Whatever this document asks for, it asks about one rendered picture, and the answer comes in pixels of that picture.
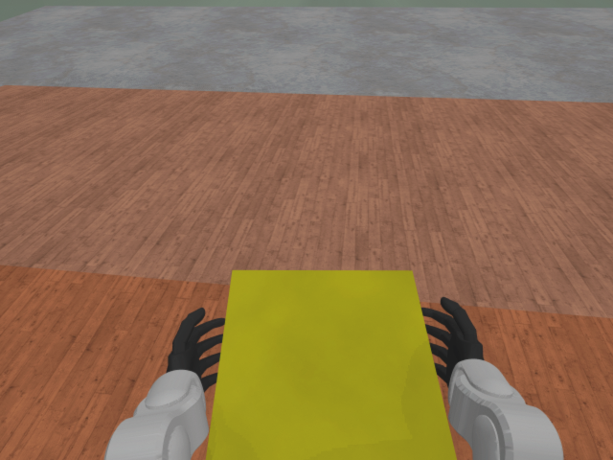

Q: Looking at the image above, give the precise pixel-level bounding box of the left robot forearm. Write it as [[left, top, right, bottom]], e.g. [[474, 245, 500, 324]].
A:
[[104, 370, 209, 460]]

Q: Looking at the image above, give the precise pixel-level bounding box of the right robot forearm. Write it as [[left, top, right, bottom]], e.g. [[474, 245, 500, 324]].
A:
[[448, 359, 564, 460]]

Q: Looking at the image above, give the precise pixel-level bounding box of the right robot hand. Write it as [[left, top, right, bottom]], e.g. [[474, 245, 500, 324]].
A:
[[421, 297, 484, 387]]

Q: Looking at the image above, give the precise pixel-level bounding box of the left robot hand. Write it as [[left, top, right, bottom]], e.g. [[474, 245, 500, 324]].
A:
[[166, 308, 225, 392]]

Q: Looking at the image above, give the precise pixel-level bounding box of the carton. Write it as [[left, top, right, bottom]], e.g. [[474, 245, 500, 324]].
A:
[[206, 270, 457, 460]]

